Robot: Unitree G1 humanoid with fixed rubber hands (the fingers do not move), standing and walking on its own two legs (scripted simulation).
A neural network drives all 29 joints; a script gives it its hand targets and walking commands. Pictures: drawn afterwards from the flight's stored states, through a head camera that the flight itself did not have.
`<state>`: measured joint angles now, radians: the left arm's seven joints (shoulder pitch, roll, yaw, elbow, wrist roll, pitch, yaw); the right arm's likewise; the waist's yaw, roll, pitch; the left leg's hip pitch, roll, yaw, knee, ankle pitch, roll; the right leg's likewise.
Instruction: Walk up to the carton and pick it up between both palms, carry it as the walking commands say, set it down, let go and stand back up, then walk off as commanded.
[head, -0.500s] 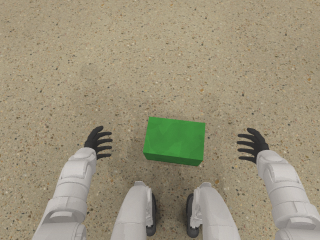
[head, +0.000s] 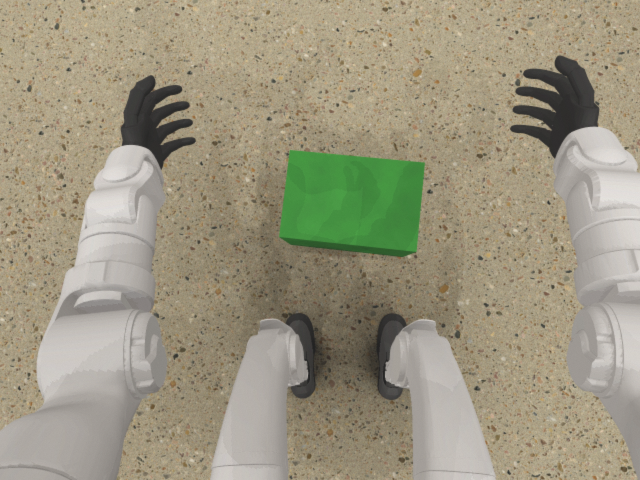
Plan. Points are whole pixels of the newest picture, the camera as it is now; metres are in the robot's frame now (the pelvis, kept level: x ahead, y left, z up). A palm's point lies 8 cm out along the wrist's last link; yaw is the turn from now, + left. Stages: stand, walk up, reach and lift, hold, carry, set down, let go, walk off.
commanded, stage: reach and lift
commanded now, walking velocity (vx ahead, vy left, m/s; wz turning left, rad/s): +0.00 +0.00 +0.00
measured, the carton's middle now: (350, 207) +0.49 -0.01 -0.55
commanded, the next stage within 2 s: none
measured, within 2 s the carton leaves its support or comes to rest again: neither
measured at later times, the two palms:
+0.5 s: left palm (176, 150) +0.49 +0.24 -0.15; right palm (536, 137) +0.50 -0.24 -0.15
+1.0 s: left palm (217, 178) +0.50 +0.23 -0.32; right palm (487, 169) +0.51 -0.24 -0.32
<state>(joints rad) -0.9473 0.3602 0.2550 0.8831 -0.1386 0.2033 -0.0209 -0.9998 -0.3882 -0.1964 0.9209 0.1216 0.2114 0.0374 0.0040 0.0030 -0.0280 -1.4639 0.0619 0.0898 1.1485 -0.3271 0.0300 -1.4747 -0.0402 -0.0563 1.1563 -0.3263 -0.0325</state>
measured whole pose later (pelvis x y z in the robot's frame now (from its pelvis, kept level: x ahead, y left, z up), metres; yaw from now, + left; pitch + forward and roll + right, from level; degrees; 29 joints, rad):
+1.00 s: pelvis -0.03 -0.01 -0.20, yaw +1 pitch +44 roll +1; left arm -1.22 0.41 0.24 0.96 -0.18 0.14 0.03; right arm -1.24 -0.46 -0.18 0.99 0.19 0.15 -0.01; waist 0.01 0.00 0.07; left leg -2.17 0.08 0.05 1.89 -0.50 0.03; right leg -2.17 -0.07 -0.07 1.90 -0.50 -0.07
